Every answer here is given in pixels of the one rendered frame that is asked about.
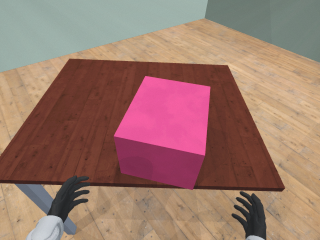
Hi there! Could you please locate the left robot forearm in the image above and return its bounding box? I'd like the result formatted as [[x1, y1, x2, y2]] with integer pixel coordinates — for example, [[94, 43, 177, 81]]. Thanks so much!
[[25, 215, 64, 240]]

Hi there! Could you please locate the table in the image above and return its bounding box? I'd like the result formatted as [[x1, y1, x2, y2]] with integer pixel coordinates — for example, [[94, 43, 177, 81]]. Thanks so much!
[[0, 58, 285, 235]]

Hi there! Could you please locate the carton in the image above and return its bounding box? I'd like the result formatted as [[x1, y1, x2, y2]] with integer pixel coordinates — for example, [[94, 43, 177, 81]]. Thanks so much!
[[113, 76, 211, 190]]

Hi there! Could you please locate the robot right hand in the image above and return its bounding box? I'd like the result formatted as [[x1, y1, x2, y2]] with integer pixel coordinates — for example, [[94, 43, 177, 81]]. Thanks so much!
[[231, 191, 267, 240]]

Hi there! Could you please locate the robot left hand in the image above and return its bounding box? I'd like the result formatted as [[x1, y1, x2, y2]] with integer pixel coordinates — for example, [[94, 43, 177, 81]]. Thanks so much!
[[47, 175, 91, 223]]

